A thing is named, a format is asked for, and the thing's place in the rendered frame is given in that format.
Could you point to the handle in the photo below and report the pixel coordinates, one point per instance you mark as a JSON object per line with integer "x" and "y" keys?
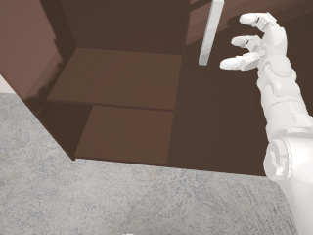
{"x": 210, "y": 30}

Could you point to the right robot forearm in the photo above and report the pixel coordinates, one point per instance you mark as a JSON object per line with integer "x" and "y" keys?
{"x": 281, "y": 100}

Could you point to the wardrobe door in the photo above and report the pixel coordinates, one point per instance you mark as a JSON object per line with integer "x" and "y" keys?
{"x": 218, "y": 121}

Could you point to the right robot hand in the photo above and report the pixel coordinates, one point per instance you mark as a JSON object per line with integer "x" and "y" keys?
{"x": 273, "y": 42}

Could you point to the robot right upper arm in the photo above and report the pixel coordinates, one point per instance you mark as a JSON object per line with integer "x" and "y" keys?
{"x": 289, "y": 162}

